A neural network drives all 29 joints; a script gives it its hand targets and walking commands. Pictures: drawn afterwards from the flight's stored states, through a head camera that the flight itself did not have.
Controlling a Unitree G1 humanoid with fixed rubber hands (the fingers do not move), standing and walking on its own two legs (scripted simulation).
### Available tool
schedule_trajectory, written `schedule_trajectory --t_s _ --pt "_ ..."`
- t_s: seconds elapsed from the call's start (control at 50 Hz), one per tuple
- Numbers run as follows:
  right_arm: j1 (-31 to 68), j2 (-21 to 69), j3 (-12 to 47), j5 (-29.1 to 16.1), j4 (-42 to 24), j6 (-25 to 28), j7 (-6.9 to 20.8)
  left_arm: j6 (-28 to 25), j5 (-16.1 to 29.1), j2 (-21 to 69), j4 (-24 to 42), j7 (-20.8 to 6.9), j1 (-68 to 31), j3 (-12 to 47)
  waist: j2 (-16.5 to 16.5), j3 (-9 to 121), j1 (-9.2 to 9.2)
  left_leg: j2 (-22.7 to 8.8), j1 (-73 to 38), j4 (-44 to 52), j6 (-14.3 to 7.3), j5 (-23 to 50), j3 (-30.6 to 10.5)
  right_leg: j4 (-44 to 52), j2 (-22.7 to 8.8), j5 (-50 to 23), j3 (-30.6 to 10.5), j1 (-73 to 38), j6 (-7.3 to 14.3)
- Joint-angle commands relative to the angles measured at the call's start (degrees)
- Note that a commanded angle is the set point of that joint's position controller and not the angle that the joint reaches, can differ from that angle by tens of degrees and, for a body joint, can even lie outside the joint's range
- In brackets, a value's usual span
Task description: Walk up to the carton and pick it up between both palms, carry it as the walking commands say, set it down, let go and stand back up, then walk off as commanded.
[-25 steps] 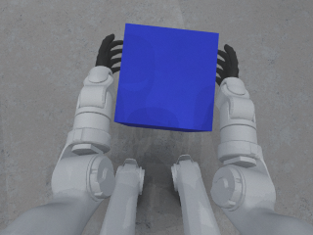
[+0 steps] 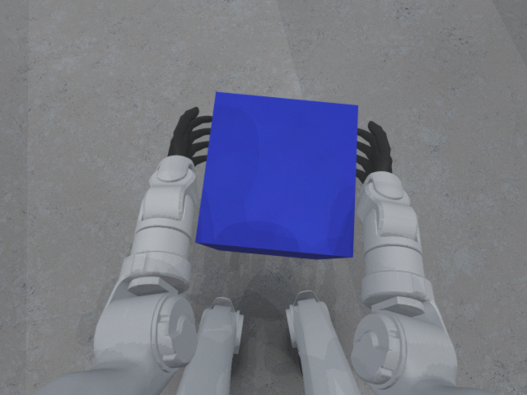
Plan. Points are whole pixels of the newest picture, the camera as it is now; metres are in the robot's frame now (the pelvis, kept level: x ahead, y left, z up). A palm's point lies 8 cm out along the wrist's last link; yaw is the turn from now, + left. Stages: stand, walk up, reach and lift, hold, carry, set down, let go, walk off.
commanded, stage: reach and lift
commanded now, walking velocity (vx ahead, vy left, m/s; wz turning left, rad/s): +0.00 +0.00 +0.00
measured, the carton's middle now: (275, 191) +0.43 -0.03 -0.12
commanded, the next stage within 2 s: none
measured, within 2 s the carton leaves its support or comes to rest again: neither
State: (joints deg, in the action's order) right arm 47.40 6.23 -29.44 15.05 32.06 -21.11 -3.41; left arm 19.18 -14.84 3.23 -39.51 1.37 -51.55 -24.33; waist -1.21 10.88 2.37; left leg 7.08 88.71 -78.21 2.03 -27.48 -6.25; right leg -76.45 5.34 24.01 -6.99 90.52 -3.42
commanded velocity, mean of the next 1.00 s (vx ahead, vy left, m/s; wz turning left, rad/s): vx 0.00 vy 0.00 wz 0.00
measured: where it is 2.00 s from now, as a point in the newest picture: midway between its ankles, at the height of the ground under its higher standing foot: (264, 361)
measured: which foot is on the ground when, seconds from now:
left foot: down 0.00-1.00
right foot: down 0.00-1.00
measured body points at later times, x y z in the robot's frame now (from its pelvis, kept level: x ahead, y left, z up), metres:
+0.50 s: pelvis +0.02 +0.00 +0.07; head +0.19 +0.00 +0.48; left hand +0.45 +0.12 +0.02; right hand +0.42 -0.18 +0.02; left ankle +0.06 +0.12 -0.58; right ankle +0.08 -0.13 -0.58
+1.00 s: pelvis +0.03 +0.00 +0.12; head +0.17 -0.01 +0.55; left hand +0.43 +0.12 +0.09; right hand +0.40 -0.17 +0.09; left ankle +0.06 +0.12 -0.58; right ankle +0.08 -0.13 -0.58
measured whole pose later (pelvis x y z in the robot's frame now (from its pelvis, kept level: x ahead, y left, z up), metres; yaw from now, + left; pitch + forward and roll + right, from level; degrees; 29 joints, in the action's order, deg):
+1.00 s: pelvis +0.03 +0.00 +0.12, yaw +0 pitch +21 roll +0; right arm 28.7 12.1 -26.2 19.4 24.1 -21.5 -0.8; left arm 20.1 -18.9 9.5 -30.1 -1.5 -32.1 -22.8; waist -0.7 5.3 2.6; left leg 4.9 47.5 -43.2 0.8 -16.9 -8.1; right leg -41.9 3.5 14.0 -8.2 49.2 -2.0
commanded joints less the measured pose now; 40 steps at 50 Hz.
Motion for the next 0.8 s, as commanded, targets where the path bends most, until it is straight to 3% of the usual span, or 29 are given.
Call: schedule_trajectory --t_s 0.0,0.78 --pt "35.3 58.2 34.1 -8.9 4.3 0.6 15.0 -0.7 7.4 59.1 -3.9 -13.3 -31.1 28.5 0.0 48.5 0.80 3.3 -24.8 10.6 -0.7 15.3 7.5 8.0 3.8 -16.0 9.4 -34.5 0.7" --pt "15.2 60.0 37.0 -4.7 0.0 1.0 17.6 -0.8 3.5 61.2 1.7 -15.5 -12.1 31.0 0.2 32.5 0.89 0.9 -49.7 35.3 -1.7 22.9 3.8 32.1 1.6 -25.0 5.9 -59.8 1.9"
